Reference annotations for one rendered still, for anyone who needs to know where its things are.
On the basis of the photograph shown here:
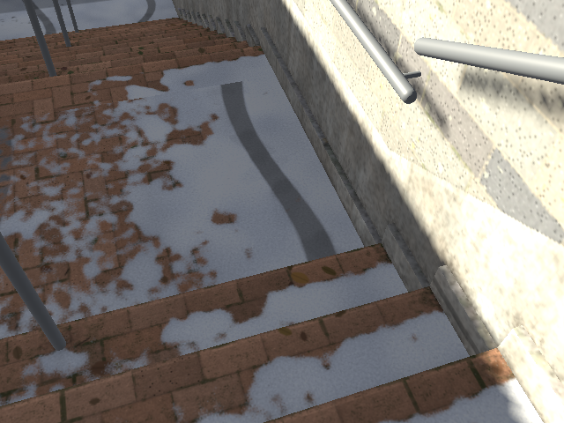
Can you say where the stairs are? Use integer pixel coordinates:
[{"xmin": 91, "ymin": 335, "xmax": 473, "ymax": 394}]
[
  {"xmin": 0, "ymin": 243, "xmax": 544, "ymax": 423},
  {"xmin": 0, "ymin": 18, "xmax": 249, "ymax": 85}
]

